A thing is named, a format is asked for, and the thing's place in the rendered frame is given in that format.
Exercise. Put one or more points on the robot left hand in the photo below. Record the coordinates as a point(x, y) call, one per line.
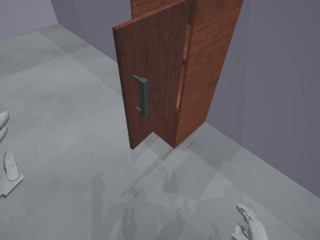
point(11, 179)

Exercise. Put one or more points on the handle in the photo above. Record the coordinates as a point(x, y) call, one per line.
point(144, 96)

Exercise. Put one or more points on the robot right hand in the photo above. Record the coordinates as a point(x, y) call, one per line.
point(253, 231)

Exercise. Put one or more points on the cupboard door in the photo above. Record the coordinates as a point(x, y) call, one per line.
point(151, 46)

